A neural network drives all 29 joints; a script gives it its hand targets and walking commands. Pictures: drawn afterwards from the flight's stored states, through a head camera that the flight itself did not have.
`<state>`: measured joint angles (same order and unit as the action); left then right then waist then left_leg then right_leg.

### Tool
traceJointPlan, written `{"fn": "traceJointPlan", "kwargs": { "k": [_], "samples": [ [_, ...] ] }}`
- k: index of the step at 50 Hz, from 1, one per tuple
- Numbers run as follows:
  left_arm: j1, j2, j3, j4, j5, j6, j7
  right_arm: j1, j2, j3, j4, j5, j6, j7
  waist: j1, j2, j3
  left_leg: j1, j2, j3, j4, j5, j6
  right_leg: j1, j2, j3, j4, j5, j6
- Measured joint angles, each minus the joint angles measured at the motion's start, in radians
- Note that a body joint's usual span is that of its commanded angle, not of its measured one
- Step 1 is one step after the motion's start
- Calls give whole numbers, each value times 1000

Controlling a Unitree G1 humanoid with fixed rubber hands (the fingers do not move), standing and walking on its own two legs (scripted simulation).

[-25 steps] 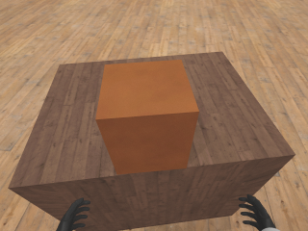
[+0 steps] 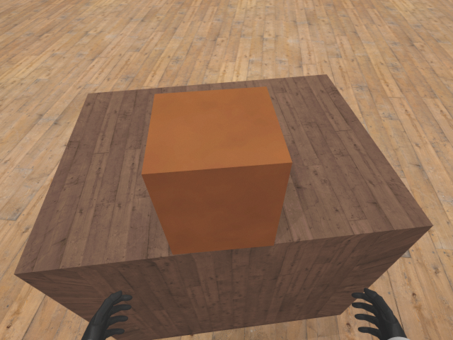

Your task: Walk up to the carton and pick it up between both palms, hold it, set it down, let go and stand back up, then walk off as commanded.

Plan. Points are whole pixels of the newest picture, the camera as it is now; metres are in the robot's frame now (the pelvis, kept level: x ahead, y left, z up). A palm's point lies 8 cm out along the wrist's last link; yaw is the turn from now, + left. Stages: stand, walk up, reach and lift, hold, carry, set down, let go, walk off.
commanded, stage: stand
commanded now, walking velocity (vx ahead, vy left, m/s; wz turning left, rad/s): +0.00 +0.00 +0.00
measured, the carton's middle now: (217, 174) +0.41 +0.04 +0.07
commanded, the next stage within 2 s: walk up in 1.68 s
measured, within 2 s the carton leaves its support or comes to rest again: neither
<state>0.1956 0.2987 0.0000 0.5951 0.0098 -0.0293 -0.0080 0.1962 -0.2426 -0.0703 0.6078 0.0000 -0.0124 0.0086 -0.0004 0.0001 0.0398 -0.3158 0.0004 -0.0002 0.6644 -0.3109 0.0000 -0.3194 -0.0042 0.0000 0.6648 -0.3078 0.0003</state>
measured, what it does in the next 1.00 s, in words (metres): stands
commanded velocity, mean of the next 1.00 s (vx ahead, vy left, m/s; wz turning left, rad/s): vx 0.00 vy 0.00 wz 0.00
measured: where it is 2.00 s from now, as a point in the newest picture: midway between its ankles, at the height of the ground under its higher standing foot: outside the picture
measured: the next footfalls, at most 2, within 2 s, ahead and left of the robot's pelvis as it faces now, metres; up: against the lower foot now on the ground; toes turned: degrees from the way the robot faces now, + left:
none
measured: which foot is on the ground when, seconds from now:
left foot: down 0.00-1.00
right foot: down 0.00-1.00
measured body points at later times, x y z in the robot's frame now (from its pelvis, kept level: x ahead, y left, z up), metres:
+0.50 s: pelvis +0.00 +0.00 +0.00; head +0.01 +0.00 +0.45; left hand +0.17 +0.26 -0.07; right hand +0.16 -0.26 -0.08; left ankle +0.03 +0.12 -0.72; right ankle +0.03 -0.12 -0.72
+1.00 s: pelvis +0.00 +0.00 +0.01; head +0.00 +0.00 +0.45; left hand +0.16 +0.26 -0.07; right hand +0.15 -0.26 -0.09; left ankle +0.03 +0.12 -0.72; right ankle +0.03 -0.12 -0.72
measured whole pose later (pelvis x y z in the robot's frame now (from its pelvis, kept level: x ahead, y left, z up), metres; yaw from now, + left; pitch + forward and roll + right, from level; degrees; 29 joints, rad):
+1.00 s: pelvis +0.00 +0.00 +0.01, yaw +0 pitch -2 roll +0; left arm 0.20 0.31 0.00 0.60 0.01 -0.03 -0.01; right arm 0.20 -0.25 -0.07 0.65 0.00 -0.02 0.02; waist 0.00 0.00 0.04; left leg -0.30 0.00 0.00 0.61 -0.27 0.00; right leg -0.31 0.00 0.00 0.61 -0.27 0.00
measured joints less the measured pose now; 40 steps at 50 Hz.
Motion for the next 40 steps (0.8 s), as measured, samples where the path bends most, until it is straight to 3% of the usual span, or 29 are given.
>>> {"fn": "traceJointPlan", "kwargs": {
  "k": [40],
  "samples": [
    [0, 3, 0, 0, -3, -6, 0, 0, -4, 0, 43, 0, -6, 6, 0, 0, 0, 12, 0, 0, -41, 27, 0, 14, 0, 0, -44, 29, 0]
  ]
}}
